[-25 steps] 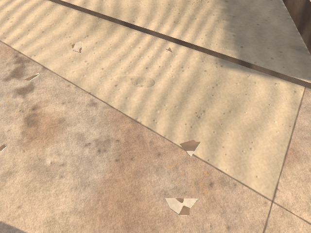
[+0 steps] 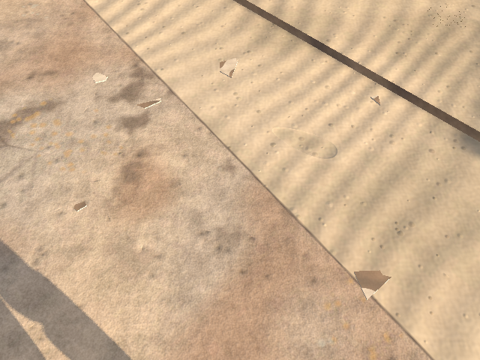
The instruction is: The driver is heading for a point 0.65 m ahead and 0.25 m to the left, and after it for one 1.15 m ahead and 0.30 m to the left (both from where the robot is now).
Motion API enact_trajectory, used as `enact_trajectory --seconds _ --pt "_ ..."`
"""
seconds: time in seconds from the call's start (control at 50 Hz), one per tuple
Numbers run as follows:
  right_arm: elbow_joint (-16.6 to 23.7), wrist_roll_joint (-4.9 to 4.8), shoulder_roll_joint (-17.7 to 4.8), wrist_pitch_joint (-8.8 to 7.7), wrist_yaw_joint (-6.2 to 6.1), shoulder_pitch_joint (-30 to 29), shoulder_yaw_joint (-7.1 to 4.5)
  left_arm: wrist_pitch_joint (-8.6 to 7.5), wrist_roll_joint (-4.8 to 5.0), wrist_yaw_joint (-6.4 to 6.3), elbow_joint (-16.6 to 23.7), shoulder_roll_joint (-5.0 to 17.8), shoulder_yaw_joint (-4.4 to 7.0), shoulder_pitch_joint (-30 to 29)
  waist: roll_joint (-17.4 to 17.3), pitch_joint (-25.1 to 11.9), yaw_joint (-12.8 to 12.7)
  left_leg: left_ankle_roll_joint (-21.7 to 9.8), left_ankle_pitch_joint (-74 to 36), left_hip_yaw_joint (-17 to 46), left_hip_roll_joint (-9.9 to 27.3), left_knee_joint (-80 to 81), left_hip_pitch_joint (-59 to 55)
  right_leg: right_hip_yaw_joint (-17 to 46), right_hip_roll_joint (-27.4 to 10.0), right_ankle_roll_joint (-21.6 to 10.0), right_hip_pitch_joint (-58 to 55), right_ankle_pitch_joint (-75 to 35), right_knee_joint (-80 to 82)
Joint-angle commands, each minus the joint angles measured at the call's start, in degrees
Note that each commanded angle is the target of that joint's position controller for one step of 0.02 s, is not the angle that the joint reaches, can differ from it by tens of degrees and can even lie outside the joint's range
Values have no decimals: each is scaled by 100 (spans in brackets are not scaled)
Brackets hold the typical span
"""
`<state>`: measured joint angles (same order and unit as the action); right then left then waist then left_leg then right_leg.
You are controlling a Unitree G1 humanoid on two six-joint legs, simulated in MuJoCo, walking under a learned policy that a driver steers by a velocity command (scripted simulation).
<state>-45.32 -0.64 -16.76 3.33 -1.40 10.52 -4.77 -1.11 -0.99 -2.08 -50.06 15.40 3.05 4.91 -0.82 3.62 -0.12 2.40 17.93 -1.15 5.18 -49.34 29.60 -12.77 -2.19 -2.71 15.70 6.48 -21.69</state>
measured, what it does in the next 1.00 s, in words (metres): steps on the spot, turning left: left foot, then right foot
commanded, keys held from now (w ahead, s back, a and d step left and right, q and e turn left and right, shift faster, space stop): w+q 0.04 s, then q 0.84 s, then no key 0.12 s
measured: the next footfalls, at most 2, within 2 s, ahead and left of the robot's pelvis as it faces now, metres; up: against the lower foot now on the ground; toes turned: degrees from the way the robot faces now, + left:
left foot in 0.12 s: +0.06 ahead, +0.13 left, +0.00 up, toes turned +8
right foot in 0.54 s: +0.17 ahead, -0.08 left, +0.00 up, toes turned +23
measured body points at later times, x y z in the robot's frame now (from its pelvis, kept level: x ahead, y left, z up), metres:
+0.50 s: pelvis +0.06 +0.02 +0.00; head +0.09 +0.05 +0.45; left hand +0.14 +0.34 -0.11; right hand +0.28 -0.22 -0.09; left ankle +0.02 +0.13 -0.74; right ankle +0.13 -0.10 -0.72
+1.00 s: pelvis +0.06 +0.05 -0.01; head +0.08 +0.09 +0.44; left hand +0.00 +0.36 -0.14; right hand +0.35 -0.10 -0.09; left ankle +0.01 +0.14 -0.74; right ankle +0.12 -0.09 -0.72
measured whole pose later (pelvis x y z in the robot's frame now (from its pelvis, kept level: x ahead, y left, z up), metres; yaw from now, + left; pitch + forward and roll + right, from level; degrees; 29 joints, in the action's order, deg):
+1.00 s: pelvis +0.06 +0.05 -0.01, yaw +34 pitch +1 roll -1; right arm -35.9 0.3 -17.6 3.2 0.0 9.3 -4.3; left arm 1.3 0.0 -0.9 -49.1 19.1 4.4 5.8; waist 1.9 4.3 -1.2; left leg -2.0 15.3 -1.0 0.0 -32.7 17.6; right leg -4.8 -6.3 2.9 19.3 27.0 -44.0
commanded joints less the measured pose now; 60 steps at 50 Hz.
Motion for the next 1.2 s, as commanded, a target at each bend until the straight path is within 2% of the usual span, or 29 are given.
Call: enact_trajectory --seconds 0.02,0.06,0.1,0.12,0.14,0.16,0.18,0.22,0.26,0.36,0.46,0.52,0.54,0.56,0.58,0.6,0.62,0.66,0.72,0.8,0.92,0.94,0.96,0.98,1.0,1.04,1.06,1.12,1.2 --pt "376 -12 -454 2 96 216 -123 37 104 -20 338 1083 261 -298 623 -797 86 -137 86 -107 15 434 -762 1022 -1803 -1023 -380 204 938" --pt "388 -18 -465 7 157 274 -152 88 207 18 318 1140 292 -357 632 -700 200 -349 2 -287 -90 1148 -1103 965 -1768 -803 -396 995 772" --pt "273 50 -616 -12 137 604 -242 148 234 42 180 863 241 -138 291 -618 326 -657 -585 -269 -341 2233 -1809 581 -1382 -326 -145 994 -142" --pt "284 57 -1090 -44 57 851 -371 163 122 84 154 577 185 44 -860 -570 250 -1037 -2042 1052 489 2934 -2374 -4 -800 198 610 1416 -1684" --pt "439 105 -1707 -90 -5 815 -470 113 -46 63 573 481 153 -446 -1992 -382 188 -2108 -2718 3062 1585 3106 -2763 123 192 678 2366 3060 -3066" --pt "486 223 -1397 -251 33 856 -397 77 -33 56 626 672 214 -829 -1183 -712 418 -2378 -2875 3066 1579 3170 -2674 1154 181 642 2498 3208 -4043" --pt "527 211 -1293 -378 31 608 -358 72 100 71 610 738 250 -702 -963 -772 206 -2128 -2912 2538 1358 3136 -2714 1401 99 545 2594 2706 -4266" --pt "678 -3 -1023 -426 -26 21 -297 70 73 2 400 863 317 -477 -578 -790 -12 -1586 -2815 1978 1001 3019 -2651 1540 -47 500 2592 1875 -4090" --pt "746 28 -877 -388 -85 -17 -222 55 53 9 361 779 321 -435 -542 -938 -88 -1537 -3334 1728 814 2971 -2409 1510 75 547 2152 1410 -4046" --pt "780 -9 -1046 -301 -149 157 -284 42 115 57 407 541 221 -658 -658 -904 74 -1516 -2966 1780 631 2852 -2455 1575 256 688 1696 1038 -2513" --pt "885 -2 -1101 -201 -88 -57 -294 1 159 136 410 716 250 -540 -860 -850 106 -1483 -2850 2280 545 2627 -2109 1614 411 673 909 1177 -1619" --pt "994 -74 -1019 -143 -109 -368 -239 -93 154 197 319 799 297 -93 -872 -862 -185 -1146 -2459 2520 231 2240 -2014 1534 409 509 69 219 -82" --pt "1028 -44 -860 -139 -127 -294 -190 -111 91 187 278 1015 360 110 -594 -971 -184 -883 -1771 2385 -29 1887 -1636 1817 -60 336 -606 -469 212" --pt "1049 68 -474 -143 -120 -25 -86 -77 -6 140 312 1396 430 241 710 -1215 8 -549 147 1603 -705 572 -833 2919 -1297 -125 -1411 -1778 239" --pt "1203 3 -654 -179 -113 189 -157 -45 -138 142 260 1542 438 201 1809 -1041 184 -267 2255 1013 -1271 -514 312 4200 -2211 -1224 -1427 -2654 286" --pt "1067 24 -1141 -203 -96 321 -280 -59 -82 133 406 1234 360 62 1262 -1010 125 -82 2044 1104 -837 -1568 470 4064 -2304 -1525 -1310 -2326 330" --pt "965 -43 -1303 -176 -74 262 -365 -53 -36 104 482 929 282 -186 933 -860 166 -11 1589 1025 -715 -1919 487 3361 -1880 -1260 -1144 -1911 269" --pt "915 -38 -1068 -60 -87 194 -332 -3 79 47 538 809 236 -425 834 -594 150 164 961 856 -561 -2000 616 2594 -1402 -929 -989 -1229 320" --pt "1150 -91 -682 -43 -24 -180 -186 92 35 -61 451 950 258 -141 970 -543 -80 292 575 406 -461 -1313 549 1994 -1236 -994 -1110 -1350 484" --pt "1347 -49 -553 -60 66 -378 -75 164 47 -46 476 1214 338 -73 1062 -788 -217 240 478 124 -245 -69 -153 1586 -1438 -1012 -1234 -1647 428" --pt "1213 -17 -671 24 208 166 -168 191 279 82 435 1336 369 -136 953 -755 115 -294 -531 -292 -494 2121 -1621 1209 -1482 -547 -785 -1066 -250" --pt "1135 0 -809 20 162 358 -231 179 268 121 292 1105 305 176 562 -811 149 -497 -1177 -84 -515 2661 -2344 943 -1263 -191 -331 -507 -790" --pt "1172 7 -1328 2 62 522 -358 155 37 183 348 683 168 299 -898 -947 48 -888 -3027 1486 645 2915 -3291 394 -679 348 849 1275 -2271" --pt "1356 196 -1619 -83 64 409 -335 128 -27 141 635 617 132 -61 -1662 -982 136 -2081 -3843 2915 1890 2927 -3030 686 13 629 1916 3248 -3462" --pt "1290 264 -1284 -221 118 517 -252 142 74 99 652 973 242 -321 -1000 -1176 403 -2315 -3531 2688 1763 3023 -2739 1305 -116 636 1833 3231 -4254" --pt "1192 180 -1008 -358 105 -38 -161 195 179 61 462 985 296 -80 -737 -832 73 -1653 -2648 1718 1021 3025 -2478 1467 -264 547 1835 2427 -4292" --pt "1183 121 -877 -378 81 -253 -106 219 131 27 386 1031 315 -18 -730 -750 9 -1488 -2748 1528 889 3017 -2374 1471 -270 576 1784 2056 -4211" --pt "1110 163 -607 -421 26 -384 26 225 125 46 249 861 277 265 -686 -900 -149 -1473 -3130 1112 663 3051 -2167 1421 -175 689 1178 1393 -3932" --pt "910 154 -656 -395 20 -373 23 233 100 62 309 655 147 11 -708 -720 39 -1503 -2280 1172 627 3094 -2128 1379 -177 723 657 1424 -2410"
